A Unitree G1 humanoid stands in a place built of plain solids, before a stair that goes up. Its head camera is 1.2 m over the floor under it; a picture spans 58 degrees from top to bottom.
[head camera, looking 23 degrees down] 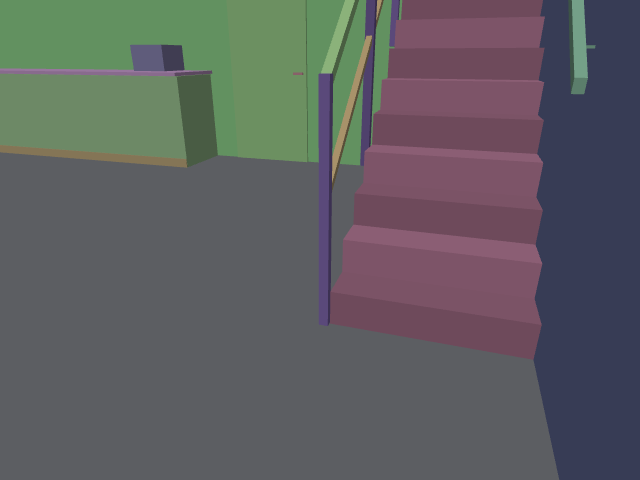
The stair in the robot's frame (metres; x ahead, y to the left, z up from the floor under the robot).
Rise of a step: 0.18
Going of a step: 0.22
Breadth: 0.91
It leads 17 degrees to the right of straight ahead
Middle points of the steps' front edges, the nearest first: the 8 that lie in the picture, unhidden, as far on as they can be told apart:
1.65 -0.48 0.18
1.86 -0.55 0.36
2.07 -0.61 0.53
2.28 -0.68 0.71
2.49 -0.75 0.89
2.70 -0.81 1.07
2.91 -0.88 1.25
3.12 -0.94 1.42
